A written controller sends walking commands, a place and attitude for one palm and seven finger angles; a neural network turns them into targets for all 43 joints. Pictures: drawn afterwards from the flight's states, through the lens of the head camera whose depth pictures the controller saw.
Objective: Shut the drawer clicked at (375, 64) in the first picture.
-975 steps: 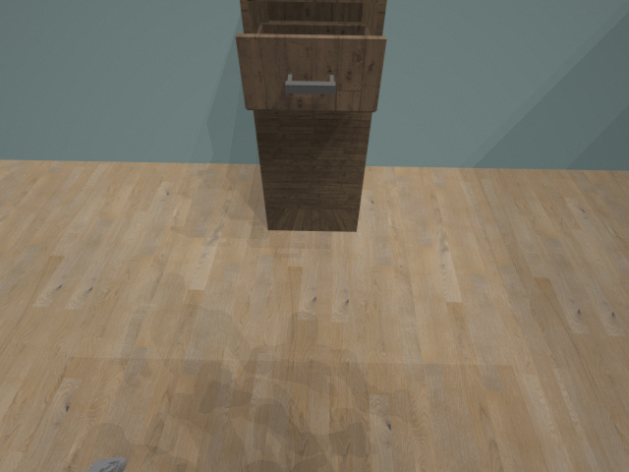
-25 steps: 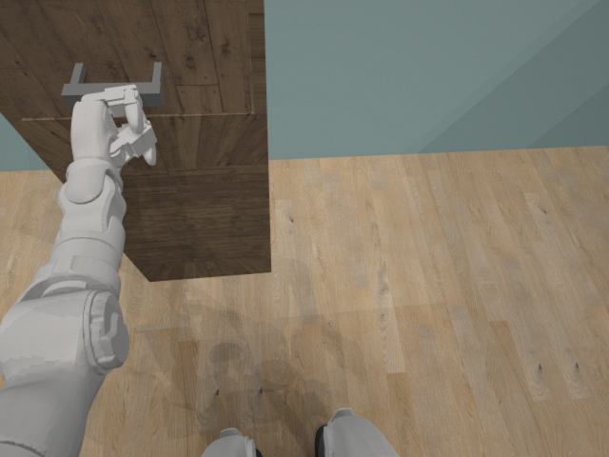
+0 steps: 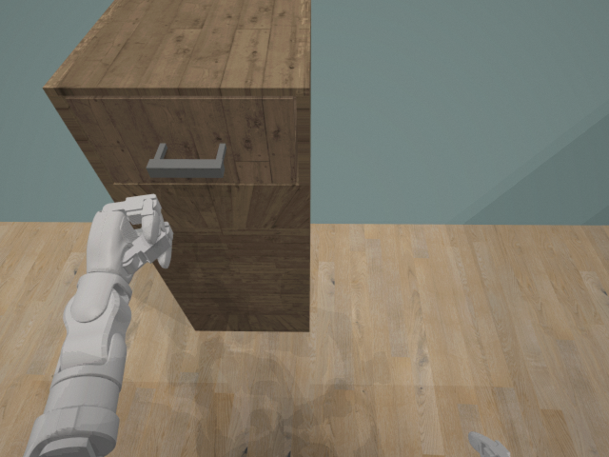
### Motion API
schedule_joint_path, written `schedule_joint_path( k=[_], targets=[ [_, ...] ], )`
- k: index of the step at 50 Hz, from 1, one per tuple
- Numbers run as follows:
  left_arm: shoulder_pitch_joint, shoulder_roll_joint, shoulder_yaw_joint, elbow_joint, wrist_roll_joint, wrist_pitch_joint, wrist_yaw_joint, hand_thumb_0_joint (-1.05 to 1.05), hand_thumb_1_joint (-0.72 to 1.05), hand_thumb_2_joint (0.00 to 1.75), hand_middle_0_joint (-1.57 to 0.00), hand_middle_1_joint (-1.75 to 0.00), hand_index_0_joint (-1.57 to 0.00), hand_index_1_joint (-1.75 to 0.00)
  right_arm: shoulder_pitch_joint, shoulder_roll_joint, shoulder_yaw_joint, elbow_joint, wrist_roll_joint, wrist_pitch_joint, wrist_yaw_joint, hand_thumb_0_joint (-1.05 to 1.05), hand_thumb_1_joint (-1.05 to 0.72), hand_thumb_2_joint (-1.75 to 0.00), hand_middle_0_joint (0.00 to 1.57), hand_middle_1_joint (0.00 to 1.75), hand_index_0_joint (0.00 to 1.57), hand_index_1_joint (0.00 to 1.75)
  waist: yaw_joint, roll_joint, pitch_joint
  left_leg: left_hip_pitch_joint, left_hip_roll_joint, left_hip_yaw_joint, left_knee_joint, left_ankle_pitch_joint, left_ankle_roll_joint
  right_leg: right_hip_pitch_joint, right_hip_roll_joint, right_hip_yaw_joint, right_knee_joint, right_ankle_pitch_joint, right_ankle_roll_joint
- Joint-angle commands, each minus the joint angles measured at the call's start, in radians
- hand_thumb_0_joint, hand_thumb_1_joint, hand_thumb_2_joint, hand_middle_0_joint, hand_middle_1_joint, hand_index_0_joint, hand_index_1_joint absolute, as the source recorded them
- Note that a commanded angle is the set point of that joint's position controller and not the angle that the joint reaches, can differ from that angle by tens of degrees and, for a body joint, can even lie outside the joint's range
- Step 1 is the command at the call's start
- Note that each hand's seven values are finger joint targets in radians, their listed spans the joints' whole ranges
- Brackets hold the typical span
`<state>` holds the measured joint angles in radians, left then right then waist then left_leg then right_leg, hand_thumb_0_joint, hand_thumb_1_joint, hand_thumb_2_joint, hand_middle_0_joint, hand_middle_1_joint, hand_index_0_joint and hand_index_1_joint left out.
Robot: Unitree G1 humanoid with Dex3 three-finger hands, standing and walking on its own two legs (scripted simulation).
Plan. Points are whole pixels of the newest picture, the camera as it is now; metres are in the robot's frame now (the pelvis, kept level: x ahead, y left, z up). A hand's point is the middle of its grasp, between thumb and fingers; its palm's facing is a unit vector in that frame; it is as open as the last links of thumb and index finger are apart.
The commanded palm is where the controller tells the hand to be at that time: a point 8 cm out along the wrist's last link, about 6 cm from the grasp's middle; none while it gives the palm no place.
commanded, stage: draw the hand back to the body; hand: left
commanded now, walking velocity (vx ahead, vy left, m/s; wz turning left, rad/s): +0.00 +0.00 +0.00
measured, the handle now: (189, 159) +0.55 +0.20 +0.06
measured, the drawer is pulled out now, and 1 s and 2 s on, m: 0.00 0.00 0.00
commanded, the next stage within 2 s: step back with the hand held close in 1.02 s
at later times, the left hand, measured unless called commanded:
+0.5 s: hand (81, 327) +0.23 +0.22 +0.14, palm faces +0.30 -0.91 -0.29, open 3.2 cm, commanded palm +0.19 +0.26 +0.16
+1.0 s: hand out of the picture +0.14 +0.24 +0.18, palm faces +0.45 -0.80 -0.41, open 3.2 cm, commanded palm +0.09 +0.28 +0.20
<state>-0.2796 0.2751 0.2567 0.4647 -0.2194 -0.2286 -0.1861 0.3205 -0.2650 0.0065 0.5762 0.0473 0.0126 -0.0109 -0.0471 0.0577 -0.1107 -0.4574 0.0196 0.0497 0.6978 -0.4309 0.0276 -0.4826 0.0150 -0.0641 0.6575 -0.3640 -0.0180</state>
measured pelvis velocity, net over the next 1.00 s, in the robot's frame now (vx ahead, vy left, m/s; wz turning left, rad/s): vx -0.03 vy -0.01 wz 0.03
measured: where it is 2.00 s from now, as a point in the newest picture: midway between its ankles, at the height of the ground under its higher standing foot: outside the picture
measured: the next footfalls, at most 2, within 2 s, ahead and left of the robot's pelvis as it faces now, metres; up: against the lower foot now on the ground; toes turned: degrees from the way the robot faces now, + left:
none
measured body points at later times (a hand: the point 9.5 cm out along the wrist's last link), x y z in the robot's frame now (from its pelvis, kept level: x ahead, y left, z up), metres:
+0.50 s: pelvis -0.03 +0.00 +0.02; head -0.04 -0.03 +0.47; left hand +0.21 +0.26 +0.16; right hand +0.16 -0.22 -0.07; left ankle -0.06 +0.10 -0.72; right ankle -0.03 -0.11 -0.72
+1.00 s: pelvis -0.03 -0.01 +0.02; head -0.05 -0.04 +0.47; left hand +0.11 +0.28 +0.21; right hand +0.17 -0.22 -0.06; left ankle -0.06 +0.10 -0.72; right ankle -0.03 -0.11 -0.72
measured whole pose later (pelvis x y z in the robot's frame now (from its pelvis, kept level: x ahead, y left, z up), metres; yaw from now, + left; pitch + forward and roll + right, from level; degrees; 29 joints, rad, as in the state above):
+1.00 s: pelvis -0.03 -0.01 +0.02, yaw +1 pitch -5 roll -1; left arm 0.55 0.31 0.29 -0.43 -0.06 -0.12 0.11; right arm 0.21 -0.25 0.00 0.61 0.02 -0.12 -0.07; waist 0.07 0.10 0.01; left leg -0.07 0.00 0.03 0.44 -0.29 0.02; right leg -0.09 0.01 -0.08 0.41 -0.24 -0.02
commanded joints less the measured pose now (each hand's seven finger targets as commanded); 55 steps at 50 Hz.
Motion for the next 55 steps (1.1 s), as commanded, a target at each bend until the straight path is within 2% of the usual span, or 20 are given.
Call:
schedule_joint_path(
  k=[1,5,7,8,9,10,11,16,18,22,24,26,30,39,40,42,45,46,51,55],
  targets=[
    [-0.26,0.191,0.029,-0.321,-0.032,-0.004,-0.017,0.0,0.9,0.9,-1.4,-1.6,-1.4,-1.6,0.002,-0.125,-0.042,-0.102,0.003,-0.067,-0.021,0.0,-0.9,-0.9,0.2,0.3,0.2,0.3,-0.013,-0.005,-0.295,0.211,0.008,-0.045,-0.051,0.678,0.0,0.229,-0.012,0.025,-0.028,0.644,0.008],
    [-0.204,0.185,0.022,-0.387,-0.042,0.035,-0.031,0.0,0.9,0.9,-1.4,-1.6,-1.4,-1.6,-0.073,-0.121,-0.029,-0.127,0.012,-0.092,-0.036,0.0,-0.9,-0.9,0.2,0.3,0.2,0.3,0.001,-0.024,-0.224,0.203,-0.002,-0.048,-0.09,0.537,0.0,0.238,-0.016,0.021,-0.062,0.541,0.001],
    [-0.183,0.184,0.024,-0.427,-0.049,0.048,-0.038,0.0,0.9,0.9,-1.4,-1.6,-1.4,-1.6,-0.104,-0.118,-0.023,-0.135,0.014,-0.106,-0.041,0.0,-0.9,-0.9,0.2,0.3,0.2,0.3,0.013,-0.021,-0.224,0.219,-0.005,-0.052,-0.111,0.507,-0.003,0.254,-0.018,0.018,-0.072,0.509,-0.002],
    [-0.16,0.244,-0.024,-0.539,0.071,0.049,0.079,0.0,0.9,0.9,-1.4,-1.6,-1.4,-1.6,-0.158,-0.101,-0.03,-0.141,0.004,-0.1,-0.045,0.0,-0.9,-0.9,0.2,0.3,0.2,0.3,0.058,-0.029,-0.184,0.244,-0.007,-0.045,-0.159,0.473,0.004,0.274,-0.041,0.052,-0.131,0.437,-0.007],
    [-0.078,0.187,-0.036,-0.546,0.083,0.064,0.141,0.0,0.9,0.9,-1.4,-1.6,-1.4,-1.6,-0.165,-0.093,-0.028,-0.145,0.001,-0.103,-0.049,0.0,-0.9,-0.9,0.2,0.3,0.2,0.3,0.044,-0.04,-0.154,0.256,-0.001,-0.046,-0.185,0.438,0.001,0.275,-0.041,0.043,-0.152,0.402,-0.006],
    [-0.036,0.163,-0.058,-0.574,0.085,0.075,0.166,0.0,0.9,0.9,-1.4,-1.6,-1.4,-1.6,-0.181,-0.094,-0.023,-0.15,0.002,-0.109,-0.05,0.0,-0.9,-0.9,0.2,0.3,0.2,0.3,0.049,-0.063,-0.121,0.245,-0.001,-0.054,-0.201,0.403,0.0,0.273,-0.037,0.042,-0.168,0.366,-0.006],
    [0.024,0.135,-0.083,-0.562,0.096,0.088,0.187,0.0,0.9,0.9,-1.4,-1.6,-1.4,-1.6,-0.188,-0.09,-0.017,-0.144,0.002,-0.104,-0.05,0.0,-0.9,-0.9,0.2,0.3,0.2,0.3,0.049,-0.026,-0.093,0.259,0.001,-0.054,-0.221,0.395,-0.003,0.285,-0.036,0.041,-0.175,0.345,-0.009],
    [0.084,0.195,-0.017,-0.63,0.127,0.105,0.26,0.0,0.9,0.9,-1.4,-1.6,-1.4,-1.6,-0.221,-0.084,-0.007,-0.131,-0.006,-0.089,-0.06,0.0,-0.9,-0.9,0.2,0.3,0.2,0.3,0.053,-0.061,-0.035,0.282,-0.003,-0.047,-0.289,0.298,0.002,0.341,-0.034,0.049,-0.245,0.262,-0.007],
    [0.085,0.193,-0.022,-0.703,0.136,0.097,0.273,0.0,0.9,0.9,-1.4,-1.6,-1.4,-1.6,-0.236,-0.075,-0.002,-0.135,-0.01,-0.097,-0.06,0.0,-0.9,-0.9,0.2,0.3,0.2,0.3,0.055,-0.006,-0.028,0.316,-0.004,-0.05,-0.31,0.306,0.0,0.355,-0.035,0.047,-0.258,0.264,-0.01],
    [0.192,0.212,0.005,-0.828,0.144,0.084,0.291,0.0,0.9,0.9,-1.4,-1.6,-1.4,-1.6,-0.248,-0.07,-0.002,-0.135,-0.021,-0.119,-0.058,0.0,-0.9,-0.9,0.2,0.3,0.2,0.3,0.072,0.028,-0.053,0.37,0.0,-0.056,-0.333,0.362,-0.003,0.4,-0.031,0.042,-0.274,0.294,-0.013],
    [0.266,0.198,0.002,-0.866,0.146,0.082,0.295,0.0,0.9,0.9,-1.4,-1.6,-1.4,-1.6,-0.25,-0.067,-0.003,-0.132,-0.025,-0.13,-0.053,0.0,-0.9,-0.9,0.2,0.3,0.2,0.3,0.076,0.014,-0.042,0.374,0.0,-0.055,-0.337,0.388,-0.004,0.414,-0.031,0.038,-0.277,0.315,-0.013],
    [0.35,0.18,-0.003,-0.871,0.145,0.084,0.291,0.0,0.9,0.9,-1.4,-1.6,-1.4,-1.6,-0.256,-0.067,-0.004,-0.13,-0.027,-0.134,-0.048,0.0,-0.9,-0.9,0.2,0.3,0.2,0.3,0.078,-0.004,0.016,0.361,0.002,-0.057,-0.349,0.373,-0.005,0.402,-0.026,0.039,-0.293,0.295,-0.012],
    [0.503,0.198,0.048,-0.899,0.143,0.085,0.289,0.0,0.9,0.9,-1.4,-1.6,-1.4,-1.6,-0.257,-0.072,-0.014,-0.127,-0.03,-0.136,-0.043,0.0,-0.9,-0.9,0.2,0.3,0.2,0.3,0.09,-0.072,0.061,0.34,0.002,-0.05,-0.348,0.373,0.001,0.405,-0.025,0.037,-0.308,0.297,-0.007],
    [0.705,0.237,0.131,-1.141,0.144,0.053,0.302,0.0,0.9,0.9,-1.4,-1.6,-1.4,-1.6,-0.25,-0.058,-0.025,-0.143,-0.032,-0.171,-0.043,0.0,-0.9,-0.9,0.2,0.3,0.2,0.3,0.103,0.03,0.028,0.36,0.001,-0.044,-0.334,0.379,-0.003,0.417,-0.027,0.048,-0.306,0.303,-0.007],
    [0.731,0.244,0.143,-1.141,0.144,0.054,0.304,0.0,0.9,0.9,-1.4,-1.6,-1.4,-1.6,-0.25,-0.058,-0.025,-0.139,-0.031,-0.175,-0.046,0.0,-0.9,-0.9,0.2,0.3,0.2,0.3,0.107,0.002,0.053,0.349,0.003,-0.051,-0.335,0.367,-0.006,0.407,-0.022,0.044,-0.313,0.286,-0.008],
    [0.781,0.241,0.155,-1.165,0.142,0.052,0.308,0.0,0.9,0.9,-1.4,-1.6,-1.4,-1.6,-0.247,-0.054,-0.028,-0.143,-0.03,-0.184,-0.05,0.0,-0.9,-0.9,0.2,0.3,0.2,0.3,0.107,0.006,0.062,0.346,0.002,-0.043,-0.331,0.358,-0.003,0.4,-0.023,0.048,-0.315,0.287,-0.006],
    [0.742,0.192,0.108,-1.088,0.149,0.061,0.306,0.0,0.9,0.9,-1.4,-1.6,-1.4,-1.6,-0.24,-0.06,-0.03,-0.122,-0.028,-0.187,-0.053,0.0,-0.9,-0.9,0.2,0.3,0.2,0.3,0.085,-0.053,0.161,0.327,0.004,-0.045,-0.331,0.312,0.001,0.335,-0.021,0.046,-0.34,0.23,-0.003],
    [0.723,0.179,0.095,-1.072,0.149,0.061,0.305,0.0,0.9,0.9,-1.4,-1.6,-1.4,-1.6,-0.235,-0.063,-0.031,-0.118,-0.028,-0.185,-0.056,0.0,-0.9,-0.9,0.2,0.3,0.2,0.3,0.077,-0.046,0.182,0.327,0.005,-0.046,-0.334,0.285,0.002,0.315,-0.023,0.048,-0.346,0.197,-0.001],
    [0.703,0.204,0.118,-1.074,0.151,0.052,0.314,0.0,0.9,0.9,-1.4,-1.6,-1.4,-1.6,-0.236,-0.062,-0.03,-0.118,-0.033,-0.19,-0.064,0.0,-0.9,-0.9,0.2,0.3,0.2,0.3,0.093,-0.029,0.122,0.34,-0.003,-0.053,-0.338,0.264,0.008,0.346,-0.031,0.052,-0.34,0.166,-0.002],
    [0.723,0.235,0.143,-1.143,0.155,0.046,0.321,0.0,0.9,0.9,-1.4,-1.6,-1.4,-1.6,-0.241,-0.059,-0.029,-0.123,-0.038,-0.206,-0.063,0.0,-0.9,-0.9,0.2,0.3,0.2,0.3,0.108,-0.005,0.032,0.363,-0.004,-0.051,-0.325,0.35,0.003,0.41,-0.032,0.054,-0.309,0.276,-0.006]
  ],
)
